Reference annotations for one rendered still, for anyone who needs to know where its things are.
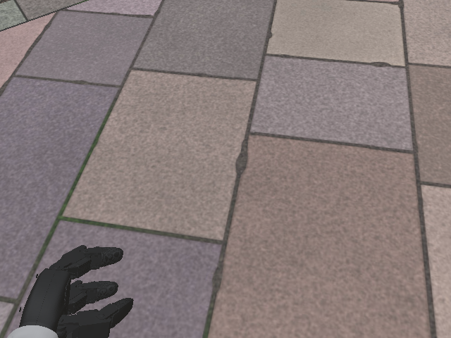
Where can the left robot hand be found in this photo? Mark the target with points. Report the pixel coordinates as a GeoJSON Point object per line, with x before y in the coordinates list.
{"type": "Point", "coordinates": [53, 300]}

